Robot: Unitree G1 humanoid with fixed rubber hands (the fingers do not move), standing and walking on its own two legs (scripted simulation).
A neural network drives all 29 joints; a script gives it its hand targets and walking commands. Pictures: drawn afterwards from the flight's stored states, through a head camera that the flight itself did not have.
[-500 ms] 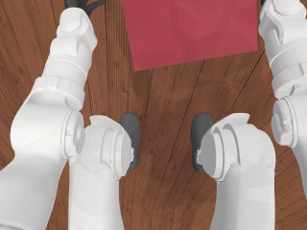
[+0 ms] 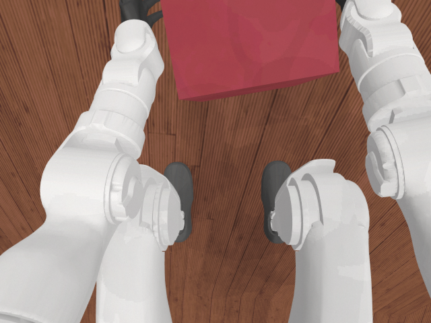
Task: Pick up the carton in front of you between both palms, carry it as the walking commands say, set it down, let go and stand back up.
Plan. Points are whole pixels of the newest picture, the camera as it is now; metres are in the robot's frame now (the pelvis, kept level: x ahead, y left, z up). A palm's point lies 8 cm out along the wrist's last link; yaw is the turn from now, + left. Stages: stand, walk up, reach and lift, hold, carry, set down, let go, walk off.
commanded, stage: reach and lift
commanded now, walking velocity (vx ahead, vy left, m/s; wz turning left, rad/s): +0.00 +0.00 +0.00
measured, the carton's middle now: (243, 31) +0.52 -0.06 -0.25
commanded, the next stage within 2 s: none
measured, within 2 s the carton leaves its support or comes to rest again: leaves its support in 0.16 s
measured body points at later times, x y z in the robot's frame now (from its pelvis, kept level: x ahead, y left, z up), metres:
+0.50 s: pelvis +0.01 +0.01 +0.03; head +0.28 -0.06 +0.38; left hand +0.52 +0.09 -0.05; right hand +0.50 -0.22 -0.06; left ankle +0.13 +0.14 -0.34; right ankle +0.12 -0.12 -0.34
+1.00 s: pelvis +0.03 +0.02 +0.16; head +0.25 -0.03 +0.55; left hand +0.50 +0.10 +0.10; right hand +0.47 -0.21 +0.10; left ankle +0.13 +0.14 -0.34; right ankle +0.12 -0.12 -0.34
